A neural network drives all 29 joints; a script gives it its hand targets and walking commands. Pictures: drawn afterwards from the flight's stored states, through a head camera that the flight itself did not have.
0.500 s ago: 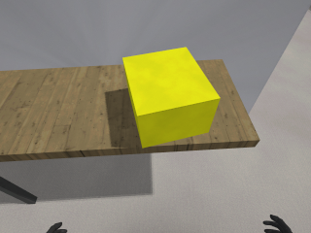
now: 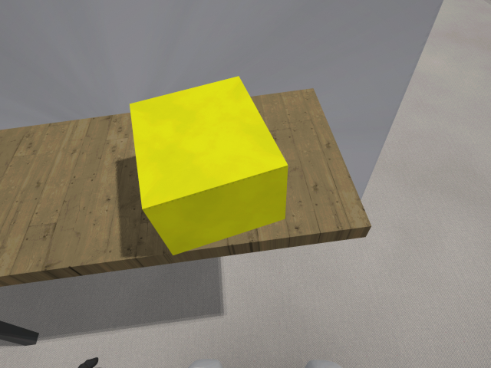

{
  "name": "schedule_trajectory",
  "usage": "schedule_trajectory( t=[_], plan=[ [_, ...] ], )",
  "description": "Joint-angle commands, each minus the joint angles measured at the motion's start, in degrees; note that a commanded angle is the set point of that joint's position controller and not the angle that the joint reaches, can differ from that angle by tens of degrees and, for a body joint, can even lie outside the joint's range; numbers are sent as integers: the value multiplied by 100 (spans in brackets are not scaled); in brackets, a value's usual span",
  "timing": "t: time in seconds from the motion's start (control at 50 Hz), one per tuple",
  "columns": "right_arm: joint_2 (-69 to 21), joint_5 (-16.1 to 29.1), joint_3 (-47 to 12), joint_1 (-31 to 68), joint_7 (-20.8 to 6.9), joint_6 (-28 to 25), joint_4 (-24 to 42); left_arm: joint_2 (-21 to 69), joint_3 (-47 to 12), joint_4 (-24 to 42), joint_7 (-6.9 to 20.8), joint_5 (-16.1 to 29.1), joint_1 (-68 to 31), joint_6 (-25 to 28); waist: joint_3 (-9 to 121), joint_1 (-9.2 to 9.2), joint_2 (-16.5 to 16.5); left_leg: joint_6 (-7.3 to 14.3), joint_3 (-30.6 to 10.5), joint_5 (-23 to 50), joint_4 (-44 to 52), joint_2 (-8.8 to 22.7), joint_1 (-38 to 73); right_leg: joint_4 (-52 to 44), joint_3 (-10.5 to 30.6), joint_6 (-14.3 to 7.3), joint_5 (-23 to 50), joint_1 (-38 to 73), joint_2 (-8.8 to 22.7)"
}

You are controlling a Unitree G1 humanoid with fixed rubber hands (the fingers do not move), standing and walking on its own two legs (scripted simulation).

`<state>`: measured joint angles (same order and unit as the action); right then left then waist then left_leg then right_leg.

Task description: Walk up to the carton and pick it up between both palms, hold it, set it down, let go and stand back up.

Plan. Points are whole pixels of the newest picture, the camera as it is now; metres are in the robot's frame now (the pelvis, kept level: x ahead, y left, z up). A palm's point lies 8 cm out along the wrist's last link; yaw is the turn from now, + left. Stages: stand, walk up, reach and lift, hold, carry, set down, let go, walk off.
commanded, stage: walk up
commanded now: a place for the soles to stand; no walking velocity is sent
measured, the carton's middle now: (207, 161) +0.49 +0.11 +0.01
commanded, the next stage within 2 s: reach and lift in 1.52 s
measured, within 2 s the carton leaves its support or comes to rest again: neither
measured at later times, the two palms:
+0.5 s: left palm out of the picture +0.11 +0.34 -0.10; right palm (427, 313) +0.21 -0.28 -0.09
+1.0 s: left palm out of the picture +0.08 +0.35 -0.10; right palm (421, 335) +0.18 -0.26 -0.10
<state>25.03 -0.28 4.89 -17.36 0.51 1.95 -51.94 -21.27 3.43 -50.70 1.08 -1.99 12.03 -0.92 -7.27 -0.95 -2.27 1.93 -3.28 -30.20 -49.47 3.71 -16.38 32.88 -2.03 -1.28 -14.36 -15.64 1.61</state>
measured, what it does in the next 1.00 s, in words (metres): steps on the spot: left foot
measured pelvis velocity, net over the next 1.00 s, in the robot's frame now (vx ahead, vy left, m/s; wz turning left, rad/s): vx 0.04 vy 0.03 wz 0.15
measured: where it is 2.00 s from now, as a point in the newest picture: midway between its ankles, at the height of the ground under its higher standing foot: outside the picture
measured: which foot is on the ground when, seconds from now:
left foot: up 0.00-0.32, down 0.34-1.00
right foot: down 0.00-1.00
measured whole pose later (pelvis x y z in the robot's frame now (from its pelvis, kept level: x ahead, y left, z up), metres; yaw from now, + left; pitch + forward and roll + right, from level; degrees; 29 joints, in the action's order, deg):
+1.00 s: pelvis +0.04 +0.03 +0.01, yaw +8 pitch -3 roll +0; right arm 20.6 0.9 2.2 -4.0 -1.0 0.7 -61.7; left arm -22.1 1.5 -58.7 -0.4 0.6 7.0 0.9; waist -5.3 0.0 0.3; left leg -0.1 -0.9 -8.7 -21.7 0.2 -10.5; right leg 20.6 -4.8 1.9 -13.2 -4.7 3.6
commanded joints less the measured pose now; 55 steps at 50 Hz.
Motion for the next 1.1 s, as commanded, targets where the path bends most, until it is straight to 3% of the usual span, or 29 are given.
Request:
schedule_trajectory(
  t=[0.0, 0.02, 0.06, 0.12, 0.16, 0.22, 0.24, 0.26, 0.3, 0.32, 0.34, 0.36, 0.38, 0.4, 0.44, 0.46, 0.48, 0.54, 0.6, 0.64, 0.66, 0.7, 0.74, 0.8, 0.86, 0.94, 1.0, 1.04, 1.08],
  plan=[
    [852, -49, 146, -447, 53, -135, 350, -1514, 269, 784, -246, 70, -217, 184, 461, 64, 915, -55, -382, 293, -514, -11, -649, -1700, 1484, -893, 148, 583, 1580],
    [842, -94, 149, -327, 41, -118, 450, -1421, 231, 833, -258, 93, -208, 227, 335, 50, 766, -118, -360, 388, -441, -22, -617, -1576, 1250, -840, 1022, 546, 1562],
    [779, -137, 125, -231, 17, -66, 540, -1422, 209, 902, -275, 91, -101, 260, 380, 121, 742, -206, -372, 341, -221, 17, -685, -1455, 1115, -1111, 1924, 792, 1828],
    [791, -137, 151, 68, -25, 15, 736, -1518, 220, 1007, -328, 101, 209, 291, 544, 250, 683, -207, -427, 330, -350, -29, -793, -1066, 996, -1265, 3296, 1143, 2088],
    [773, -116, 138, 118, -34, 44, 773, -1580, 200, 1112, -324, 117, 213, 264, 491, 238, 1091, -220, -254, 514, -196, -36, -853, -923, 762, -1216, 3713, 1169, 1973],
    [727, -110, 88, 239, -88, 46, 821, -1672, 183, 1308, -310, 112, 98, 196, 509, 239, 1055, -243, 181, 770, 571, -85, -563, -689, 403, -1040, 3805, 1158, 1725],
    [737, -80, 102, 210, -84, 38, 850, -1728, 179, 1348, -297, 120, 12, 173, 579, 192, 1245, -232, 211, 789, 811, -88, -335, -582, 403, -999, 3653, 1090, 1769],
    [734, -93, 106, 238, -88, 37, 805, -1672, 167, 1357, -290, 144, -54, 157, 489, 118, 1129, -188, 283, 1012, 1103, -74, -67, -525, 372, -905, 3465, 835, 1755],
    [952, -70, 154, 168, -93, -28, 758, -1784, 144, 1373, -243, 231, -175, 128, 591, -68, 801, -104, 126, 2349, 2395, -91, 745, -256, 246, -567, 2415, 418, 1539],
    [1241, -78, 238, 147, -55, -57, 668, -1604, 74, 1342, -217, 251, -194, 162, 816, -161, 347, 82, -344, 3217, 2514, 257, 1321, 30, 140, -308, 1720, 87, 1332],
    [1676, -9, 330, 460, -58, -80, 725, -1407, 0, 1424, -178, 346, -17, 196, 978, 82, -510, 499, -1223, 4233, 2537, 983, 1119, 691, -374, 7, 488, 94, 474],
    [1435, 107, 199, 629, -59, -114, 749, -1419, 13, 1286, -209, 391, -82, 100, 998, -34, -855, 1053, -1508, 4016, 2599, 1237, 598, 718, -282, 98, -859, 488, 71],
    [1243, 86, 106, 740, -51, -142, 796, -1363, 14, 1209, -216, 355, -110, 57, 959, -65, -863, 1110, -1501, 3950, 2733, 1263, 642, 743, -143, 120, -1387, 377, 59],
    [1207, 60, 75, 929, -34, -146, 845, -1346, -19, 1061, -208, 361, -52, 71, 985, 26, -838, 975, -1321, 4245, 2590, 1121, 831, 366, -55, 127, -1177, 345, 61],
    [1040, 142, -24, 1345, -58, -78, 819, -1306, -54, 767, -218, 308, 233, 212, 1216, 203, -835, 435, -638, 4337, 2182, 678, 822, -802, 164, 106, 467, 883, 410],
    [901, 174, -68, 1304, -100, -88, 816, -1595, 29, 729, -244, 263, 62, 286, 1249, 106, -387, 174, -494, 3997, 1985, 427, 748, -1069, 581, -7, 1073, 973, 789],
    [920, 163, -40, 1296, -112, -69, 712, -1798, 79, 616, -206, 247, -197, 293, 1221, -24, 50, 20, -246, 3433, 2097, 215, 1043, -1092, 688, -122, 1378, 692, 995],
    [984, 155, -53, 1339, -127, -97, 354, -1619, 21, 358, -160, 300, -308, 292, 947, 12, 426, 22, -229, 3515, 2330, 342, 1228, -1255, 460, -56, 1492, 646, 917],
    [1016, 118, -38, 1417, -117, -132, 149, -1508, 4, 180, -146, 276, -364, 300, 855, 45, 297, 63, -188, 3552, 2519, 371, 1209, -1318, 329, -1, 1207, 675, 847],
    [930, 155, -75, 1524, -124, -136, -41, -1465, 11, 37, -152, 257, -479, 300, 785, 28, 537, 47, -223, 3319, 2696, 398, 1233, -1478, 283, 40, 860, 589, 782],
    [930, 148, -75, 1579, -122, -158, -96, -1425, 24, -7, -149, 276, -416, 301, 834, 98, 345, 95, -237, 3440, 2790, 376, 1178, -1498, 264, 52, 917, 770, 751],
    [938, 127, -61, 1613, -112, -181, -187, -1373, 1, -122, -152, 268, -420, 305, 957, 95, 403, 89, -306, 3555, 2822, 379, 1180, -1465, 137, 68, 1034, 957, 762],
    [944, 127, -47, 1676, -119, -207, -322, -1398, 30, -160, -160, 290, -482, 297, 841, 119, 66, 110, -265, 3365, 2855, 312, 1011, -1523, 230, 42, 880, 951, 769],
    [828, 130, -67, 1707, -127, -214, -458, -1442, 67, -323, -178, 269, -568, 303, 917, 80, 381, 34, -216, 3279, 2973, 335, 1083, -1596, 73, 70, 746, 991, 755],
    [835, 134, -46, 1735, -96, -237, -519, -1375, 75, -388, -195, 269, -480, 298, 831, 127, 48, 117, -306, 3168, 3015, 319, 895, -1661, 163, 35, 618, 1050, 772],
    [821, 119, -45, 1633, -97, -244, -634, -1369, 98, -450, -215, 251, -650, 305, 918, 117, 150, 94, -357, 3029, 3102, 308, 775, -1563, 95, -16, 482, 1171, 740],
    [791, 132, -23, 1708, -82, -240, -590, -1324, 104, -517, -227, 237, -518, 270, 775, 144, -88, 115, -440, 2583, 3263, 346, 567, -1545, 72, 42, 335, 1174, 701],
    [659, 116, -80, 1559, -70, -264, -590, -1201, 68, -491, -201, 226, -528, 258, 878, 128, 126, 148, -553, 2070, 3448, 356, 539, -1638, 55, 49, 140, 1332, 669],
    [721, 74, -49, 1536, -67, -289, -608, -1218, 74, -525, -179, 201, -579, 269, 775, 125, 104, 102, -501, 1945, 3457, 296, 526, -1686, 89, 49, 86, 1220, 681]
  ],
)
